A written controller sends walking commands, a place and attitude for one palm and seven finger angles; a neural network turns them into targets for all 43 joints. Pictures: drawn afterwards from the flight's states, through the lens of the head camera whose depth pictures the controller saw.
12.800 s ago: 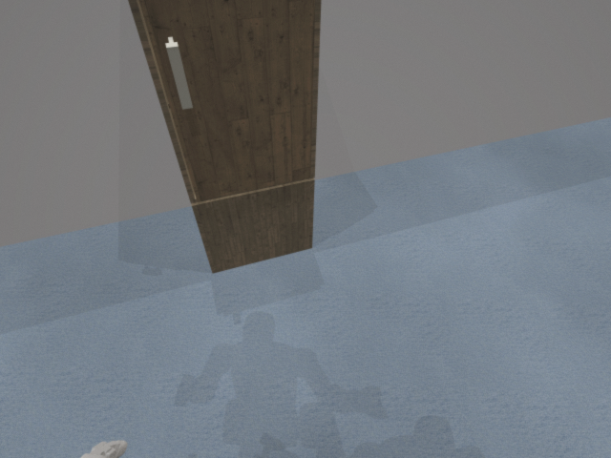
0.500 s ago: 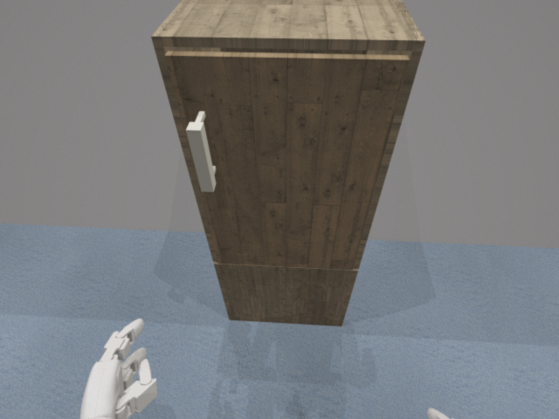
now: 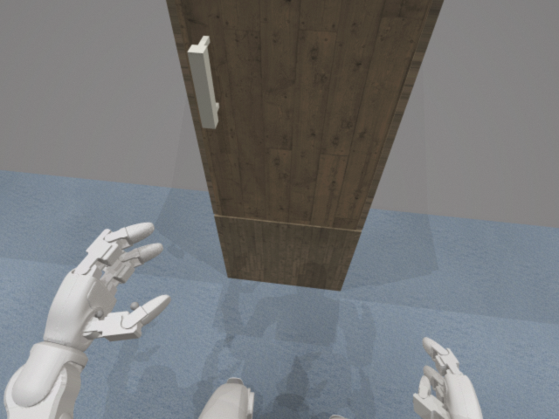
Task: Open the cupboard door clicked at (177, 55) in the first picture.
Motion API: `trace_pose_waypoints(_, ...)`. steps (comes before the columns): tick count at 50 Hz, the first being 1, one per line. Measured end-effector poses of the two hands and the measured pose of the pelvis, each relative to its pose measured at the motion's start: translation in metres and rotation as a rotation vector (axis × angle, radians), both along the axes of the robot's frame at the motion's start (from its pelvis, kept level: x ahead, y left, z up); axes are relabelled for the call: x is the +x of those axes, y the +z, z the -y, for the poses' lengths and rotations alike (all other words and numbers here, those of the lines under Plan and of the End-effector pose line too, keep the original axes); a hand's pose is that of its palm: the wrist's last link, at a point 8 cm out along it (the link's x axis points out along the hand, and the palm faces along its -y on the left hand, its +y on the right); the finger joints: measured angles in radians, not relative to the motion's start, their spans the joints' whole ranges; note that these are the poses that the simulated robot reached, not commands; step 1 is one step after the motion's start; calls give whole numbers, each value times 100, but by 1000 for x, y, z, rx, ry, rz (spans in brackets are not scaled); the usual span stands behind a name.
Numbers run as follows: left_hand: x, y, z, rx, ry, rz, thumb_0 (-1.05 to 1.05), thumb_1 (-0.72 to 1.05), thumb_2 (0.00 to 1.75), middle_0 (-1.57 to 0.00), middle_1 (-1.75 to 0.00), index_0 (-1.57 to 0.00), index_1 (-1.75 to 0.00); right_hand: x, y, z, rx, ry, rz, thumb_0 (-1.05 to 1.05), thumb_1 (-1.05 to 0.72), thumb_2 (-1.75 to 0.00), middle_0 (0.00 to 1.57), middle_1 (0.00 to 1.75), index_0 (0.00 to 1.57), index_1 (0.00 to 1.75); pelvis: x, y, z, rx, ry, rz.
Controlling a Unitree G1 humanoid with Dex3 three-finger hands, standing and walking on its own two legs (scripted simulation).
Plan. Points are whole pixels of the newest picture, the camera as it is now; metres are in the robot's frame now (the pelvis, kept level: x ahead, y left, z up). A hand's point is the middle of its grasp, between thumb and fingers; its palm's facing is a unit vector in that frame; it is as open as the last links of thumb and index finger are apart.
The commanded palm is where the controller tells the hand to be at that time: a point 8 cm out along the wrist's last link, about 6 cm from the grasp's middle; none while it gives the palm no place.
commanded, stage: raise the hand with hooked fingers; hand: left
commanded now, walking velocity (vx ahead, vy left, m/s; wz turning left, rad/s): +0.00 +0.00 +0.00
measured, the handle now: (207, 83) +0.62 +0.18 +0.15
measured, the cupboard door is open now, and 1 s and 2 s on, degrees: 0 0 0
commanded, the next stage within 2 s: move the hooked fingers beside the handle in 1.44 s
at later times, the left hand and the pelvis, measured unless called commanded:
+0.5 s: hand (83, 247) +0.29 +0.27 +0.12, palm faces -0.03 -1.00 -0.05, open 13.0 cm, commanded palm +0.27 +0.33 +0.12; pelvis +0.03 +0.05 +0.03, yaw -2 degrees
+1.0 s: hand (33, 201) +0.31 +0.32 +0.17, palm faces +0.00 -1.00 -0.04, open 14.0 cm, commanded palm +0.28 +0.36 +0.17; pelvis +0.02 +0.04 +0.05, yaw +0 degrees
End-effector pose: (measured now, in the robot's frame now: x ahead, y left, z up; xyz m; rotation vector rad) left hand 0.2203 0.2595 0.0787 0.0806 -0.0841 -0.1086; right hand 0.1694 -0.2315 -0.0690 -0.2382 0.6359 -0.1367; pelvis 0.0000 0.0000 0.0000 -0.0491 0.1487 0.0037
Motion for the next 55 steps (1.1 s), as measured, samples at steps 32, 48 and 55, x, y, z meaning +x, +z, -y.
trace_pose_waypoints(32, 57, 59, -93, -40, 110, -58, 0, -41, 34, -29, -114, -29, -113, 31, 58, -53, -1, 26, 60, 1, -91, -90, 20, 30, 20, 30, 27, 42, -51, 0, -17, 51)
trace_pose_waypoints(48, 69, 94, -113, -36, 115, -45, -1, -50, 30, -30, -120, -30, -119, -1, 54, -40, -14, 5, -30, 1, -90, -90, 21, 30, 20, 30, 19, 53, -42, 4, -7, 98)
trace_pose_waypoints(55, 72, 86, -101, -58, 71, -114, -1, -50, 30, -30, -120, -30, -119, -15, 53, -20, -20, -34, -38, 1, -91, -90, 21, 30, 20, 30, 17, 54, -36, 10, -16, 94)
